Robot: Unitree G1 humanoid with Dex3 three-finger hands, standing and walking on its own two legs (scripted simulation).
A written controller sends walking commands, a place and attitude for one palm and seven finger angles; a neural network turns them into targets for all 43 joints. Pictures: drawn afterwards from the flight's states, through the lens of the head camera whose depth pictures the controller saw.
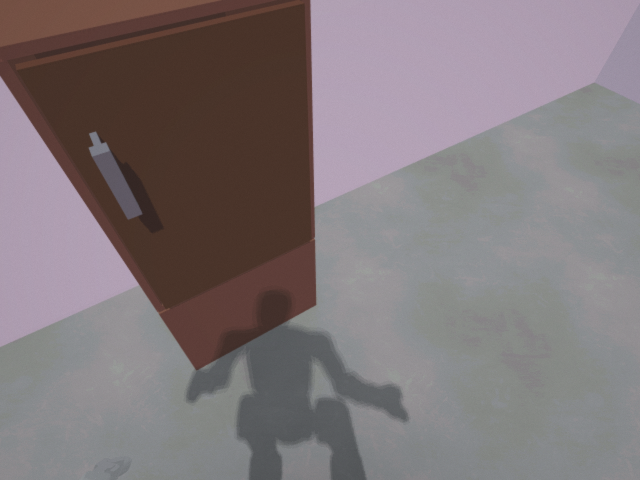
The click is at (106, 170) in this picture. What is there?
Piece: cupboard door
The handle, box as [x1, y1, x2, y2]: [89, 132, 141, 219]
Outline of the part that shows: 89,133 94,145 89,147 91,155 128,219 141,214 141,211 106,143 101,143 95,132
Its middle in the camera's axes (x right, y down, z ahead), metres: -0.32 -0.10 +0.60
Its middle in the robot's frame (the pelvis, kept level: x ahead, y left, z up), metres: +0.52 +0.35 +0.07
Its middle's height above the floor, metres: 0.84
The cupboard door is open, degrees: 0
